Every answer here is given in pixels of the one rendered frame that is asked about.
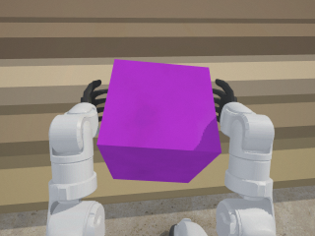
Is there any robot right hand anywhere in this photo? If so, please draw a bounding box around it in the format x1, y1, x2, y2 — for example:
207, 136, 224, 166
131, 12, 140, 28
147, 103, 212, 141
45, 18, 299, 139
212, 79, 237, 123

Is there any left robot upper arm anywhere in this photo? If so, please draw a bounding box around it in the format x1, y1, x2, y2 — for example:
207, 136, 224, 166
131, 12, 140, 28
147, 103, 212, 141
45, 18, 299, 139
46, 201, 105, 236

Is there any robot left hand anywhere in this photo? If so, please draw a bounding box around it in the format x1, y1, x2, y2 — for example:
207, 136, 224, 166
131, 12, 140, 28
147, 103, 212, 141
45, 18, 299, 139
80, 80, 108, 122

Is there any left robot forearm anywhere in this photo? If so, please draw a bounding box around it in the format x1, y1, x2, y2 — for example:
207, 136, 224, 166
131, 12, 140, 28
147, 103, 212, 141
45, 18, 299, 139
45, 102, 99, 236

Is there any carton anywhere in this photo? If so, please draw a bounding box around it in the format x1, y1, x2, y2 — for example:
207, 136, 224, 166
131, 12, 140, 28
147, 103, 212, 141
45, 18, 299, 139
96, 59, 221, 183

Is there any right robot shin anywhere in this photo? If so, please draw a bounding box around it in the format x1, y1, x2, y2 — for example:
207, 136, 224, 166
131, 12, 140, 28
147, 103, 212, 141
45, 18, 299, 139
178, 218, 192, 224

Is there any robot right thigh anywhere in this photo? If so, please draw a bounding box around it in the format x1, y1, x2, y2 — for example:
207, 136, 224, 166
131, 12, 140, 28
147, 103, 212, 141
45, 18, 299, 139
173, 221, 208, 236

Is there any right robot forearm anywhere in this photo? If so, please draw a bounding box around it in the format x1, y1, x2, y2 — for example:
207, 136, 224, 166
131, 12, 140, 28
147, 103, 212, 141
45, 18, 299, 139
220, 101, 277, 233

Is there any right robot upper arm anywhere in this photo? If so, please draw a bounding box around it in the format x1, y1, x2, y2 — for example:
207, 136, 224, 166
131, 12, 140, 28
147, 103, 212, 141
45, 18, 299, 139
216, 198, 277, 236

